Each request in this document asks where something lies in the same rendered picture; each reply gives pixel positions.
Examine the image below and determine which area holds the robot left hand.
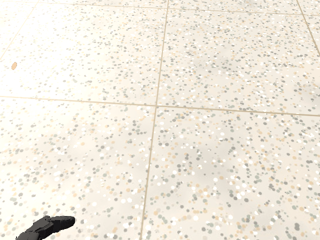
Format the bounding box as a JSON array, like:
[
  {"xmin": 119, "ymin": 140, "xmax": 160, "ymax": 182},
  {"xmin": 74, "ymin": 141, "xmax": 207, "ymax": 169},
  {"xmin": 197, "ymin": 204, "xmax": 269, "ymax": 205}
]
[{"xmin": 16, "ymin": 215, "xmax": 75, "ymax": 240}]

